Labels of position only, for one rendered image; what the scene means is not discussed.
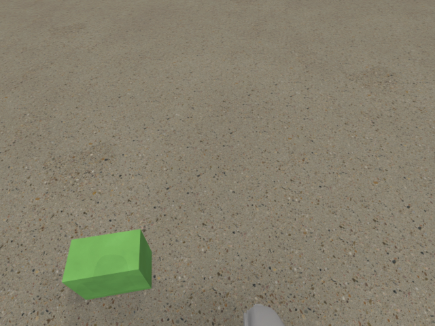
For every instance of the carton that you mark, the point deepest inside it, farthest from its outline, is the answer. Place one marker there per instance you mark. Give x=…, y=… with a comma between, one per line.
x=110, y=264

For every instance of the robot right thigh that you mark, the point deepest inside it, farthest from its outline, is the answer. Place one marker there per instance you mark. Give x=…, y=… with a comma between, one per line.
x=261, y=316

